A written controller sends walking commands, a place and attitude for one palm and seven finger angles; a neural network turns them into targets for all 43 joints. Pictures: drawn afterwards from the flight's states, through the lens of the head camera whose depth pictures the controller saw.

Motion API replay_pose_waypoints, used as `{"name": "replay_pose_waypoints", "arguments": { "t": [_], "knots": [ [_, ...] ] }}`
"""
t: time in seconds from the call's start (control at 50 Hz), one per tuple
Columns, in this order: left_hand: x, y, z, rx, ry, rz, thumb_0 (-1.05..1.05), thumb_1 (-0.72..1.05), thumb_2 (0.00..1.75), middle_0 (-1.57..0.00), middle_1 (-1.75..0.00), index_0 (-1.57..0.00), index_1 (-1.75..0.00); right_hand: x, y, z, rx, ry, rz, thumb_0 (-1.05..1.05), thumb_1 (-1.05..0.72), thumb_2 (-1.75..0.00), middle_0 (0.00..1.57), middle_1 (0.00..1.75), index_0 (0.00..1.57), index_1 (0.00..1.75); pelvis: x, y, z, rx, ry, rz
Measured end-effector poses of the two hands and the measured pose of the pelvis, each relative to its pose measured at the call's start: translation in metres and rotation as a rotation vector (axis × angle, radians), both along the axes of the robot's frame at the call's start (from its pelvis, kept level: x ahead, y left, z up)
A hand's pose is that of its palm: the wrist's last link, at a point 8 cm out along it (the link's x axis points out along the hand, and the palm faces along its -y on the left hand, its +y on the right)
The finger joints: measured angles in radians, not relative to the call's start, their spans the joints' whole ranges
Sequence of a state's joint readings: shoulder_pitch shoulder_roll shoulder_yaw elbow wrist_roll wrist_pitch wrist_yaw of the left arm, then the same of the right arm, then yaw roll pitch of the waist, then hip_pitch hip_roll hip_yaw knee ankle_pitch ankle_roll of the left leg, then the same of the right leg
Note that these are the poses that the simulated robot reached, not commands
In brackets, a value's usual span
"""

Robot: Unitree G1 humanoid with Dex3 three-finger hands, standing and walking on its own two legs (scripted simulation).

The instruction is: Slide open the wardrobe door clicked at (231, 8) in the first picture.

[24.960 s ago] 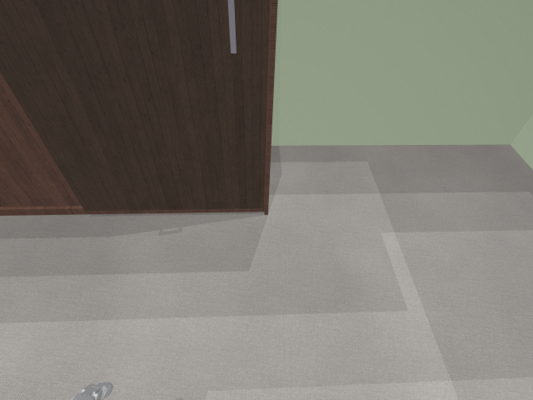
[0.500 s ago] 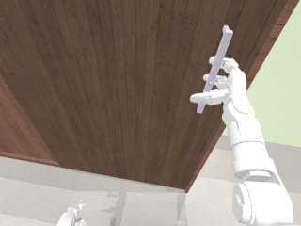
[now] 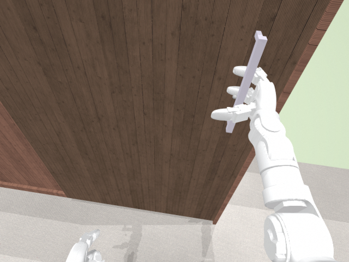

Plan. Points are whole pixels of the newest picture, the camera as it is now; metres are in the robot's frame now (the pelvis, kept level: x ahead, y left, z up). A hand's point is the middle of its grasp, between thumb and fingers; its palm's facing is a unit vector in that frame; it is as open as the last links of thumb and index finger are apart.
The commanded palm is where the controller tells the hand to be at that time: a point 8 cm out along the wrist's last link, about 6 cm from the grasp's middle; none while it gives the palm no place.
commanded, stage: slide the fingers in behind the handle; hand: right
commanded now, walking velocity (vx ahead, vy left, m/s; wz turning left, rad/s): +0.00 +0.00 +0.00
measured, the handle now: (241, 88) +0.48 -0.13 +0.18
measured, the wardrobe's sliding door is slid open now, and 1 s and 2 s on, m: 0.00 0.00 0.00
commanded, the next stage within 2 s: grip the handle and tug to test in 0.74 s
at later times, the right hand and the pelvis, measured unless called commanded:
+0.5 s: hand (232, 96) +0.43 -0.09 +0.19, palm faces +0.08 +1.00 +0.01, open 14.0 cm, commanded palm +0.40 -0.14 +0.19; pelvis +0.00 +0.00 +0.00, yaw +0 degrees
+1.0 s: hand (232, 96) +0.43 -0.09 +0.19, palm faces +0.08 +1.00 +0.01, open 13.4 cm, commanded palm +0.40 -0.14 +0.19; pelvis +0.00 -0.01 +0.00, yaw +0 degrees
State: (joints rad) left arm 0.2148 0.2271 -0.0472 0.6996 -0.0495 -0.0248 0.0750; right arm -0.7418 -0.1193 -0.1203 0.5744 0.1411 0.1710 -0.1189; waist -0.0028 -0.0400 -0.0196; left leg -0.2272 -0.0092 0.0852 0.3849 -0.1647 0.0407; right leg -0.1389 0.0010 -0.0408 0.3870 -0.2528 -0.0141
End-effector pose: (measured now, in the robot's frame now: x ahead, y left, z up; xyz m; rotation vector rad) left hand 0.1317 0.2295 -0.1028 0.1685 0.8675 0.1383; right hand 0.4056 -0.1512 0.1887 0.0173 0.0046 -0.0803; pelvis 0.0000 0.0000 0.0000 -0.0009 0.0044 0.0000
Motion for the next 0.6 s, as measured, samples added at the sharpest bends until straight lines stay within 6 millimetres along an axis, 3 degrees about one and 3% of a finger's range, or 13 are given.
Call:
{"name": "replay_pose_waypoints", "arguments": {
  "t": [0.6],
  "knots": [
    [-0.0045, -0.0055, -0.0012, 0.001, 0.016, -0.002, 0.01, 0.91, 0.9, -0.2, -0.3, -0.2, -0.3, -0.0016, 0.0056, 0.0021, -0.012, 0.003, -0.004, -0.02, 0.5, -0.3, 0.29, 1.2, 0.3, 1.2, -0.0015, -0.0043, 0.0002, 0.001, -0.004, -0.003]
  ]
}}
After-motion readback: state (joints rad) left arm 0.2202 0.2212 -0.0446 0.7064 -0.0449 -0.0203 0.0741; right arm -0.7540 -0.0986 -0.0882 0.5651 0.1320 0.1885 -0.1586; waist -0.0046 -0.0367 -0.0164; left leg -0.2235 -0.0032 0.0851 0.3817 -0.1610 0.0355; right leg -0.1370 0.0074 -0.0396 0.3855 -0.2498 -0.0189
